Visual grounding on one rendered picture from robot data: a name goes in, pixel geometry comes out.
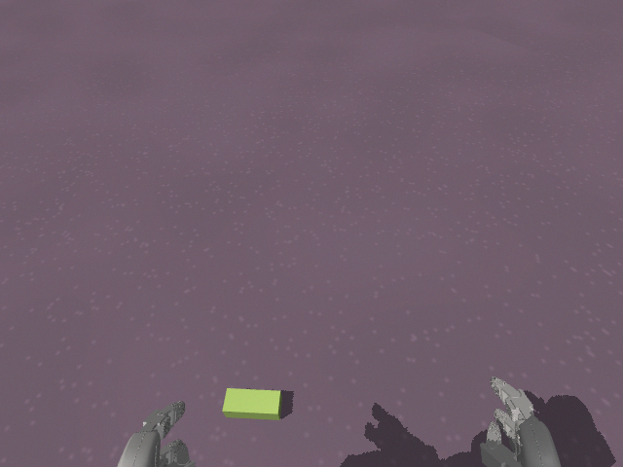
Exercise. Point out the carton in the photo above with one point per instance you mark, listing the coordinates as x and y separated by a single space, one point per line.
252 403

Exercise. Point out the right robot hand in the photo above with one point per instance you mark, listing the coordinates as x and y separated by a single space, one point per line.
529 438

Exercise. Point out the left robot hand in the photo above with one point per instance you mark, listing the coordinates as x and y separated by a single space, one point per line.
143 448

